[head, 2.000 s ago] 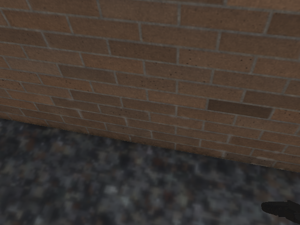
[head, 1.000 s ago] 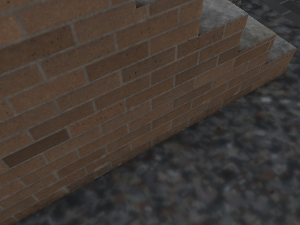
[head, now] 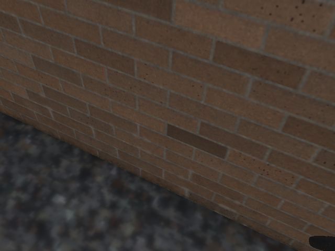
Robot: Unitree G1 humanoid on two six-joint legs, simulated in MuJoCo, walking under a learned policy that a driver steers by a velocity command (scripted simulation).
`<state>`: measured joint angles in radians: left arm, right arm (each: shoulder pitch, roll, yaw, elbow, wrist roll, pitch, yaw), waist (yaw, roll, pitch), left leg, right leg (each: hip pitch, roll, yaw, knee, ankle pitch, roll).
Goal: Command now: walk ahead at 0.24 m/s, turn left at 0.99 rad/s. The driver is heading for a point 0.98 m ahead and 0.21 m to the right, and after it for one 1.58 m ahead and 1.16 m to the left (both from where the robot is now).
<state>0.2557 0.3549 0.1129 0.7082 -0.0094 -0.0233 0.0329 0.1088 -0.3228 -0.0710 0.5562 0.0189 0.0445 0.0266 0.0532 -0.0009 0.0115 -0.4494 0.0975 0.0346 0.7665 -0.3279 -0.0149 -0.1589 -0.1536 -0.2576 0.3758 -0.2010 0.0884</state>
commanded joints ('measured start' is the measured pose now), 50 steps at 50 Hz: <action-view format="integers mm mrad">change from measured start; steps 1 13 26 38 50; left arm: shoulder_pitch -111 -31 -117 -120 -227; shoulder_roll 116 39 10 145 123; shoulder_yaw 32 -20 -53 12 22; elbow -66 -15 -93 -153 -208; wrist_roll -19 36 -10 -27 -25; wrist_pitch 3 16 2 1 17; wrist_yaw -19 14 -30 40 31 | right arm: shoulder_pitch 106 -9 -35 -150 -17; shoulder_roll -104 -80 -87 -73 -86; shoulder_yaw -49 9 -12 -17 -17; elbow -30 -49 32 -51 -22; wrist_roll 4 -41 -48 -53 -5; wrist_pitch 6 -75 19 -98 -92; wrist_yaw -12 -65 -93 -53 -89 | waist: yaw -110 -20 -78 -48 -79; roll -97 108 42 13 -228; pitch -50 -181 -50 -124 -124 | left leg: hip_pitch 225 339 547 -285 238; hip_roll -99 57 176 -124 -180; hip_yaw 93 -174 -109 -159 -142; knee -167 -397 -346 355 -352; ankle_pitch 95 842 984 -120 181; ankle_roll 56 104 209 -90 -25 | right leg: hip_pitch -81 -432 -488 202 -180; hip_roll -137 62 50 -77 78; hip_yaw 62 304 230 612 728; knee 47 654 446 22 137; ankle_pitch -31 108 -180 659 157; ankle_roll -107 6 -40 -325 -172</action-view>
